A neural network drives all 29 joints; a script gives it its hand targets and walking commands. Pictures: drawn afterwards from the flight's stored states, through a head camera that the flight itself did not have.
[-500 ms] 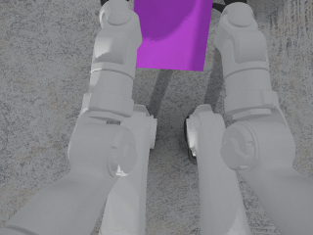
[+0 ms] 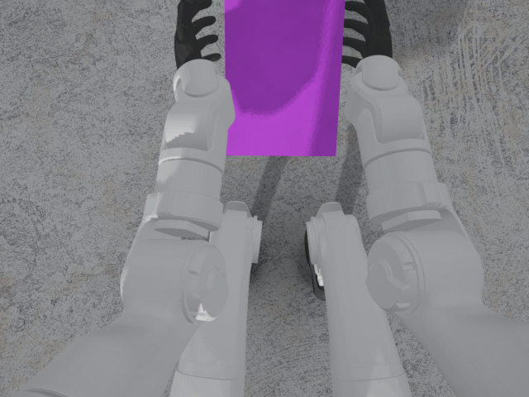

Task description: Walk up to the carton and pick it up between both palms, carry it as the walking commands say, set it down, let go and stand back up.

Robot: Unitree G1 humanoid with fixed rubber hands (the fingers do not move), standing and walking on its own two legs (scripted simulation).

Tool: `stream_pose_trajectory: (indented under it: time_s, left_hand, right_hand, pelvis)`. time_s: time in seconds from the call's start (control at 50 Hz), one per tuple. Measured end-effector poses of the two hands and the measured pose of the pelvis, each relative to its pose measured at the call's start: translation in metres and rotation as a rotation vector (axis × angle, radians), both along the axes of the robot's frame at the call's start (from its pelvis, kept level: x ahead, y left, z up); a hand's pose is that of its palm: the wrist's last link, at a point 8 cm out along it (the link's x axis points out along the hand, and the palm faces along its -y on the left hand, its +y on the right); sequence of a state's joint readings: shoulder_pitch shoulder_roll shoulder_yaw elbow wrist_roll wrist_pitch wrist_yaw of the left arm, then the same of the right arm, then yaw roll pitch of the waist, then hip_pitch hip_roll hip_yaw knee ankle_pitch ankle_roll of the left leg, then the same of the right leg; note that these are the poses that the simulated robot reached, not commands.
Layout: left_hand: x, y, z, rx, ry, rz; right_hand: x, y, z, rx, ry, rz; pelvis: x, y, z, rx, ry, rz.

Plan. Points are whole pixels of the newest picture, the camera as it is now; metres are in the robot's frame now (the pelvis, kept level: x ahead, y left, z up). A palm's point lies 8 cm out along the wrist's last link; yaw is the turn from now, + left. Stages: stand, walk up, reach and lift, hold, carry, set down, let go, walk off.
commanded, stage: reach and lift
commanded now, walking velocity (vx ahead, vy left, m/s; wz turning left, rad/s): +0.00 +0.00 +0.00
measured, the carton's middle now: (275, 74) +0.53 +0.02 -0.15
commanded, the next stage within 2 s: none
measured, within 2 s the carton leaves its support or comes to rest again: neither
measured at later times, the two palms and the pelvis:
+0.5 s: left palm (174, 45) +0.49 +0.11 +0.03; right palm (401, 46) +0.49 -0.10 +0.01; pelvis +0.01 +0.00 +0.05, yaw +0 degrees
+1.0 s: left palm (151, 16) +0.47 +0.11 +0.11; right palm (483, 4) +0.48 -0.12 +0.10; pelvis +0.07 +0.00 +0.15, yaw +0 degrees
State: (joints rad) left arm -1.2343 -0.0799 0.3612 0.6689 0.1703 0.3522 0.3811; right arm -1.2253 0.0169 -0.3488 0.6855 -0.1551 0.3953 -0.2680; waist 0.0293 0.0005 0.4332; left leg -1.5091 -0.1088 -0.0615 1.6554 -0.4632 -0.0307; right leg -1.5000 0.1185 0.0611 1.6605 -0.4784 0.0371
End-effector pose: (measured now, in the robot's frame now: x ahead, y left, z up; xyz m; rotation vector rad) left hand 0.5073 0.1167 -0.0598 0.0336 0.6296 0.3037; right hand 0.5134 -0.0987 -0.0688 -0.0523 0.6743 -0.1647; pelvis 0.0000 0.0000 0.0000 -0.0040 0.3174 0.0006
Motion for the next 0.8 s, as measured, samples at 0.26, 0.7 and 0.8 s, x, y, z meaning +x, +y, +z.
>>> stream_pose_trajectory:
  time_s: [0.26, 0.7, 0.8]
  left_hand:
    - [-0.006, -0.008, 0.039, -0.011, -0.034, 0.018]
    - [-0.027, -0.004, 0.152, 0.011, 0.056, -0.008]
    - [-0.027, -0.007, 0.168, -0.018, 0.052, -0.052]
  right_hand:
    - [-0.005, -0.009, 0.037, 0.014, -0.032, -0.001]
    - [-0.029, -0.005, 0.147, 0.018, 0.052, 0.020]
    - [-0.029, -0.013, 0.167, 0.019, 0.041, 0.019]
  pelvis:
    - [-0.004, -0.001, 0.021, -0.006, -0.057, -0.002]
    - [0.050, 0.002, 0.090, -0.006, 0.084, 0.009]
    - [0.062, 0.003, 0.115, 0.001, 0.077, 0.006]
